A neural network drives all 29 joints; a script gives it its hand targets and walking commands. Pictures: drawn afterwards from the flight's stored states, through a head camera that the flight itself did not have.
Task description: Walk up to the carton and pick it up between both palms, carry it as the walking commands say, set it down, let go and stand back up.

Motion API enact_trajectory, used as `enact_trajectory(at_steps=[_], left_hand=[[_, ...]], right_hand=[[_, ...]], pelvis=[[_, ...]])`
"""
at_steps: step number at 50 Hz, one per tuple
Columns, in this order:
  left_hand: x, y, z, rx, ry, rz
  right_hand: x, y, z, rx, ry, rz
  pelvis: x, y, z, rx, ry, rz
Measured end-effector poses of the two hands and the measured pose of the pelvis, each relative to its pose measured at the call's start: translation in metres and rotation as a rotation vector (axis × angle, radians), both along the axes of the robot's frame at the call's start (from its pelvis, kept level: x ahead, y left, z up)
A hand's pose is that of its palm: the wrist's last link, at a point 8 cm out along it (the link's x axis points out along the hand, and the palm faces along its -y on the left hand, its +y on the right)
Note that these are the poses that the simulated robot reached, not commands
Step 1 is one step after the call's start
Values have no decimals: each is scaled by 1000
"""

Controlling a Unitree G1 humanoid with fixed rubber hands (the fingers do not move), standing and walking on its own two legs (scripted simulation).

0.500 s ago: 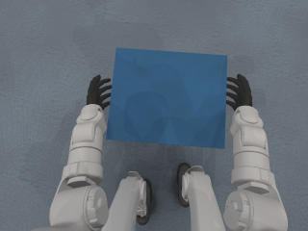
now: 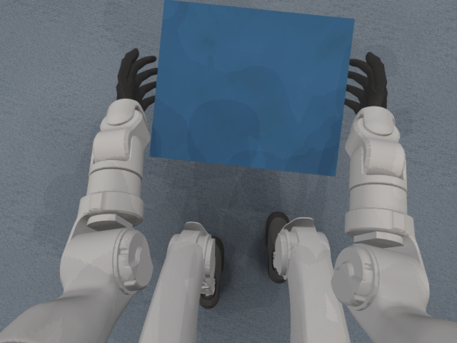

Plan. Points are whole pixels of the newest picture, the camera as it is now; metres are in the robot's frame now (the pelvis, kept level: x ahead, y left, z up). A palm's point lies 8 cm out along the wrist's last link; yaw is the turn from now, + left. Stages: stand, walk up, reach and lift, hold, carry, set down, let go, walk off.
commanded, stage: set down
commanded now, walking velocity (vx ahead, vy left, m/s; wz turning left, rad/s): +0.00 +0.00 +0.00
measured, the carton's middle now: (247, 102) +0.52 -0.03 -0.17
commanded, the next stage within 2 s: none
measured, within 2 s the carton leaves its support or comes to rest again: neither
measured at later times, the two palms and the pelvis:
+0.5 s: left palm (162, 116) +0.52 +0.15 -0.22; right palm (345, 113) +0.50 -0.22 -0.21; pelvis -0.04 +0.00 -0.05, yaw +0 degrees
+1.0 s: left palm (172, 114) +0.54 +0.14 -0.28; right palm (340, 107) +0.53 -0.23 -0.26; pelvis -0.02 +0.00 -0.11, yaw +0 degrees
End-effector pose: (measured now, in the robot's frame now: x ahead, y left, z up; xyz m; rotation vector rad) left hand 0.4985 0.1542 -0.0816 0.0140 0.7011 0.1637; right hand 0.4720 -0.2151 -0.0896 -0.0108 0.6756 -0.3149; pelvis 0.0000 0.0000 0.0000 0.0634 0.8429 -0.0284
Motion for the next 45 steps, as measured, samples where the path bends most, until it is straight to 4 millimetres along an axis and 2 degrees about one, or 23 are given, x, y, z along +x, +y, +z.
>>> enact_trajectory(at_steps=[15,20,23,26,31,38,45], left_hand=[[9,3,-73,9,14,13],[17,0,-100,13,-14,12],[19,-3,-121,18,-37,18],[16,-11,-138,-12,-42,17],[17,-18,-145,-18,1,3],[25,-12,-158,0,28,-16],[33,-11,-183,13,47,-48]], right_hand=[[16,3,-68,-29,24,27],[22,0,-99,-25,3,27],[25,-3,-121,-18,-5,27],[31,-12,-122,-52,-1,52],[31,-18,-115,-52,-16,19],[31,-14,-137,-27,11,36],[48,-15,-154,-23,25,52]], pelvis=[[-13,6,-32,-16,-48,16],[-24,4,-44,-17,-139,19],[-34,3,-47,-20,-250,16],[-38,3,-56,-25,-284,18],[-38,4,-70,-30,-314,20],[-39,3,-84,-30,-319,23],[-31,3,-98,-35,-302,26]])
